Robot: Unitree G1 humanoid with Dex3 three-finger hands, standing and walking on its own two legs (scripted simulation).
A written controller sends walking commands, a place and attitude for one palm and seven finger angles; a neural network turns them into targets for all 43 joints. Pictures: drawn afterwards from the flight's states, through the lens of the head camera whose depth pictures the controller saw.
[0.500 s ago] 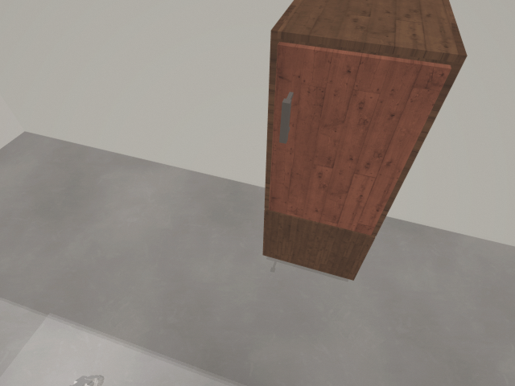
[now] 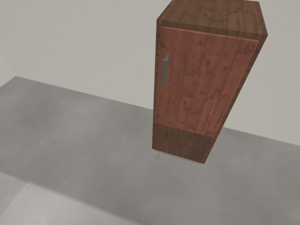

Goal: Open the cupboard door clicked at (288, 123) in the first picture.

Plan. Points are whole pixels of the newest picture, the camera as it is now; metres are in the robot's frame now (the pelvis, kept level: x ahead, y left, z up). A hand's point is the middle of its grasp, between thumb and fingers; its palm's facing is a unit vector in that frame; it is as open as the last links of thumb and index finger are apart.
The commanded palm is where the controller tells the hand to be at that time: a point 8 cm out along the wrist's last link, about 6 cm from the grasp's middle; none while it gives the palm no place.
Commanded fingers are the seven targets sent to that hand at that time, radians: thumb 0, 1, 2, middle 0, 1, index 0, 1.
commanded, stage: stand and wait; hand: left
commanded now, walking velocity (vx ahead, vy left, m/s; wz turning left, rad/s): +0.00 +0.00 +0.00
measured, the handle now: (165, 69) +0.75 -0.02 +0.01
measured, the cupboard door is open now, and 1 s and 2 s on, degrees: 0 0 0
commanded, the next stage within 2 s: look at it before walking up in 0.42 s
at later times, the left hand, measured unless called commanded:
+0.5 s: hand out of the picture +0.07 +0.24 -0.15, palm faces -0.03 -0.94 -0.33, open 7.4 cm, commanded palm none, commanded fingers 0.00 0.90 0.90 -0.20 -0.30 -0.20 -0.30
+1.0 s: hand out of the picture +0.07 +0.24 -0.15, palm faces -0.03 -0.94 -0.34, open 7.4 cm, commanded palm none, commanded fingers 0.00 0.90 0.90 -0.20 -0.30 -0.20 -0.30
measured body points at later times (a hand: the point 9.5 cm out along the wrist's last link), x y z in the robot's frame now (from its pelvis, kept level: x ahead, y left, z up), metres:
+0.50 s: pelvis -0.01 -0.01 +0.00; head -0.01 -0.01 +0.45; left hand +0.07 +0.28 -0.13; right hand +0.06 -0.30 -0.14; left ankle +0.00 +0.12 -0.74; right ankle +0.00 -0.13 -0.74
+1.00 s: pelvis +0.00 -0.01 +0.00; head +0.01 -0.01 +0.45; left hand +0.07 +0.29 -0.13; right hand +0.08 -0.30 -0.13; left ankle +0.00 +0.12 -0.74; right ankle +0.00 -0.13 -0.74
